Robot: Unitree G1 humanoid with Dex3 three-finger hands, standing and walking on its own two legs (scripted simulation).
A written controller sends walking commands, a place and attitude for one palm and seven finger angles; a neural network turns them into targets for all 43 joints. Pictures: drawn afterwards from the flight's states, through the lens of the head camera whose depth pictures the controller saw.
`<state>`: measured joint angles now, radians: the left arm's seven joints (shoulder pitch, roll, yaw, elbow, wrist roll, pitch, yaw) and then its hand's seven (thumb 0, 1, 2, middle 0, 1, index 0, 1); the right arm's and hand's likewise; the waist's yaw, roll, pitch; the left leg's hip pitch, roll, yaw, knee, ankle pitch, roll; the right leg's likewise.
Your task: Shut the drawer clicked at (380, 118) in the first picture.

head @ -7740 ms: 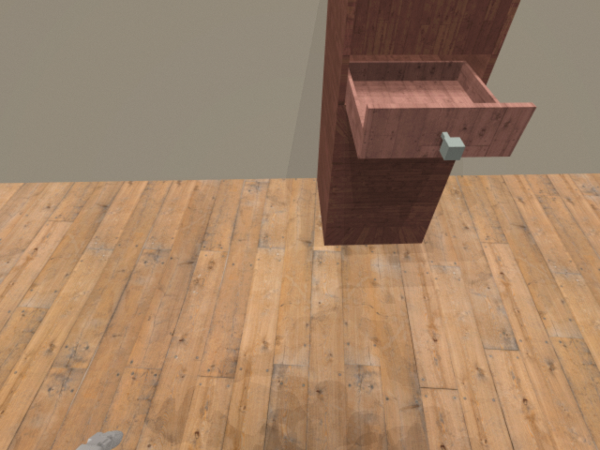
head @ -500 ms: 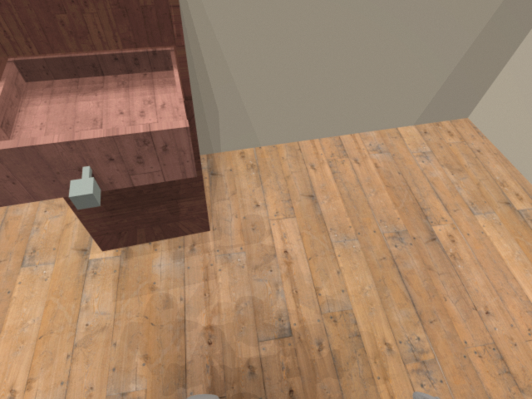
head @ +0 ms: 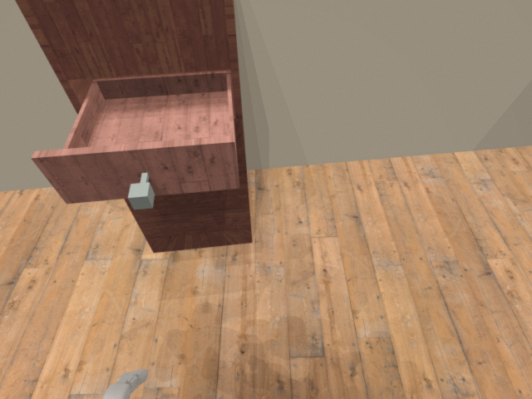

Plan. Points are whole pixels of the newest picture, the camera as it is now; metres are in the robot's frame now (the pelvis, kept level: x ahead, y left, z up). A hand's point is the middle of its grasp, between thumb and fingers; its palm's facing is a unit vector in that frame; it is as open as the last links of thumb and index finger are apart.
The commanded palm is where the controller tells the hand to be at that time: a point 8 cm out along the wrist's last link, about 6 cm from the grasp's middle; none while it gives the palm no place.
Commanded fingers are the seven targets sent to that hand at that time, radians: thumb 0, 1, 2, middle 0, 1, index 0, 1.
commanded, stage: turn to face it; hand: left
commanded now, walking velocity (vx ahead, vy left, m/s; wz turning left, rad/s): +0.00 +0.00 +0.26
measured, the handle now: (143, 188) +0.50 +0.27 -0.02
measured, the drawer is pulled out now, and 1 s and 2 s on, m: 0.28 0.28 0.28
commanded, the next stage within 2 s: take the last steps up to it in 0.08 s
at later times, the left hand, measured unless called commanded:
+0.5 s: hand out of the picture -0.09 +0.18 -0.17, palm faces +0.29 -0.94 -0.20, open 7.4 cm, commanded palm none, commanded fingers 0.00 0.90 0.90 -0.20 -0.30 -0.20 -0.30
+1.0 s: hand (152, 369) +0.20 +0.22 -0.17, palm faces +0.09 -0.98 -0.18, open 7.4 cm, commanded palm none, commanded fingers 0.00 0.90 0.90 -0.20 -0.30 -0.20 -0.30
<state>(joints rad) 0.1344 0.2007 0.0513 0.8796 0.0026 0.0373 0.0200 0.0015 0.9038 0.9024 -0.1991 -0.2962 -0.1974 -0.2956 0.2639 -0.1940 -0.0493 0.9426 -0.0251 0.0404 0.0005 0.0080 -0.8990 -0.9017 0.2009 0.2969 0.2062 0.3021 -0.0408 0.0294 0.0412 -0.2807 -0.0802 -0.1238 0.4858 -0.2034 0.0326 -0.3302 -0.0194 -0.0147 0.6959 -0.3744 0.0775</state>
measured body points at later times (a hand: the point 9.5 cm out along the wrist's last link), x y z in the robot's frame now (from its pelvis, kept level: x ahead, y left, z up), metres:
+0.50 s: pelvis -0.01 +0.01 +0.00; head -0.02 +0.02 +0.45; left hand -0.10 +0.23 -0.15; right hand +0.10 -0.22 -0.14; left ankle -0.04 +0.14 -0.73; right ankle +0.00 -0.12 -0.74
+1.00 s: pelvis +0.12 +0.03 -0.01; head +0.14 +0.03 +0.44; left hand +0.20 +0.27 -0.15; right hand +0.01 -0.17 -0.16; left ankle -0.04 +0.13 -0.74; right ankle +0.27 -0.06 -0.71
